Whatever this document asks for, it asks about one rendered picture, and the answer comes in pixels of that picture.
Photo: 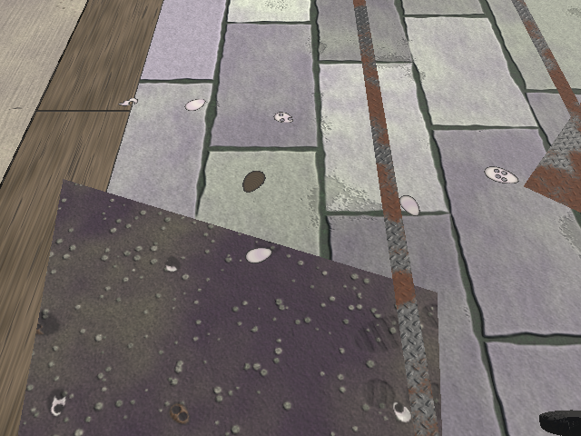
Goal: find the right robot hand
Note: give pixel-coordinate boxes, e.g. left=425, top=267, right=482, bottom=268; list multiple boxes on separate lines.
left=539, top=410, right=581, bottom=436

